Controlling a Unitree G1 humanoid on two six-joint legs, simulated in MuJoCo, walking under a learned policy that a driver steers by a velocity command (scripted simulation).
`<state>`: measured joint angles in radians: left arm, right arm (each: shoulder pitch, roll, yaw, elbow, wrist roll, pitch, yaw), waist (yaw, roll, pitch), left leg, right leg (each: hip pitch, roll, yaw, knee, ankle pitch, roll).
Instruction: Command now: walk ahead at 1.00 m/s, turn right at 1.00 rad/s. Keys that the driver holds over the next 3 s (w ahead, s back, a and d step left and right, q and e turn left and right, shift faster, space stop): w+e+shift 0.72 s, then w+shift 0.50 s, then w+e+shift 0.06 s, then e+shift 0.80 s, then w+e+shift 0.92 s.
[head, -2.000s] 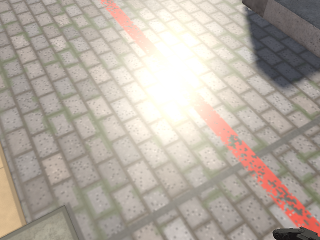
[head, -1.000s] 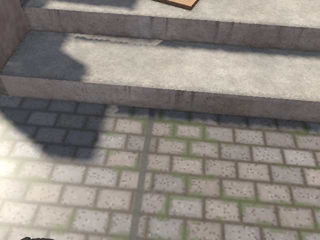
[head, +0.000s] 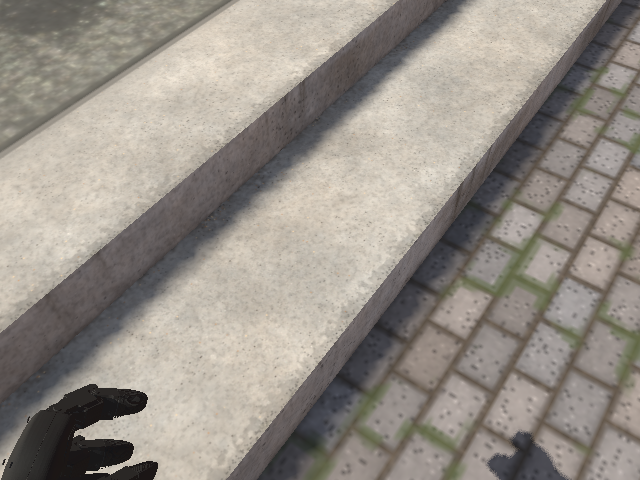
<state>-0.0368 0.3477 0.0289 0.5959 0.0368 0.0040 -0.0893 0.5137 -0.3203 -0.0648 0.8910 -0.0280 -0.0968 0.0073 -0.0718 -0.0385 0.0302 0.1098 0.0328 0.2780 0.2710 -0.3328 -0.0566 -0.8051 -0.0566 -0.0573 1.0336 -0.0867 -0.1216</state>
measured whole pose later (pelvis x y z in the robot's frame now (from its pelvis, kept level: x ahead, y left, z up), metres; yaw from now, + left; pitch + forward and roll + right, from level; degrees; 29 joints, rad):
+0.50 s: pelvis +0.48 -0.06 +0.01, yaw -30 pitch +5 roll +0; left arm 0.61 0.31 0.07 0.90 0.00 -0.09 0.05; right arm -0.15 -0.18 0.07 0.39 -0.09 -0.03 -0.01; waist 0.13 -0.02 0.01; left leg -1.12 0.06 -0.07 1.55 -0.62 0.03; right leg 0.07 0.20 0.35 0.24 -0.33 -0.18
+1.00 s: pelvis +0.88 -0.32 +0.03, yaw -50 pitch +1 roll +5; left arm 0.10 0.29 0.06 0.68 0.05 -0.05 -0.04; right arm 0.53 -0.28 -0.08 0.81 0.00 -0.01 -0.06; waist -0.03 -0.07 0.00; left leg -0.15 0.07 0.16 1.66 -0.63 0.03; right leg -0.30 0.02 -0.03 0.41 0.07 -0.17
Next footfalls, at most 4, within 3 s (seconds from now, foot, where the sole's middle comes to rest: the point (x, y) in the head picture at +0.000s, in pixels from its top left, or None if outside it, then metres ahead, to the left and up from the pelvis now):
0.14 right None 0.33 -0.05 -0.76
0.52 left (318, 315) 0.76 -0.01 -0.61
0.98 right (476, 287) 0.90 -0.41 -0.76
1.28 left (509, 117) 1.35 -0.58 -0.61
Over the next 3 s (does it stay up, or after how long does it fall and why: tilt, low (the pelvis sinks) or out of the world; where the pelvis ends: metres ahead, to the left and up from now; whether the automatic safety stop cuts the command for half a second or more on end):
stays up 1.04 -1.35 0.01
